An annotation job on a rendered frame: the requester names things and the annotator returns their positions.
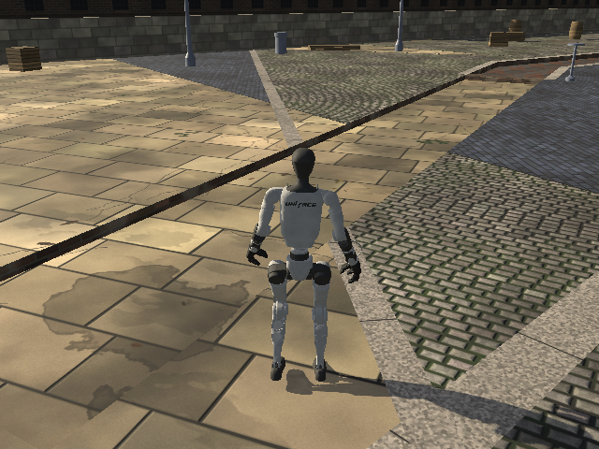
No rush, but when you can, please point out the right robot forearm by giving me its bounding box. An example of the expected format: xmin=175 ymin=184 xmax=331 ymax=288
xmin=338 ymin=228 xmax=358 ymax=266

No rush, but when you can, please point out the left robot upper arm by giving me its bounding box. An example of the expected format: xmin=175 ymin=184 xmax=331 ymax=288
xmin=256 ymin=187 xmax=283 ymax=237

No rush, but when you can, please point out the left robot forearm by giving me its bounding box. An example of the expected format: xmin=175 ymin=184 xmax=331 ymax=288
xmin=249 ymin=223 xmax=265 ymax=253

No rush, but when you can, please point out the left robot hand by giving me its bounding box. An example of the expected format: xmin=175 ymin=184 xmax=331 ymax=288
xmin=246 ymin=248 xmax=268 ymax=266

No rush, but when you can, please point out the robot head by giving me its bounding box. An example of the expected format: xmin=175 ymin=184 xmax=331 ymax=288
xmin=286 ymin=148 xmax=318 ymax=193

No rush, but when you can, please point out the right robot upper arm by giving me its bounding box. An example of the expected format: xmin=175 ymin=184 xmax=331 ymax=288
xmin=321 ymin=189 xmax=347 ymax=242

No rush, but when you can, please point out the left robot shin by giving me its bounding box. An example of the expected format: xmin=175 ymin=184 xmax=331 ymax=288
xmin=271 ymin=302 xmax=286 ymax=368

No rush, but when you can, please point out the right robot hand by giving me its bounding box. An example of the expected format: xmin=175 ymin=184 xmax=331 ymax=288
xmin=340 ymin=261 xmax=361 ymax=283

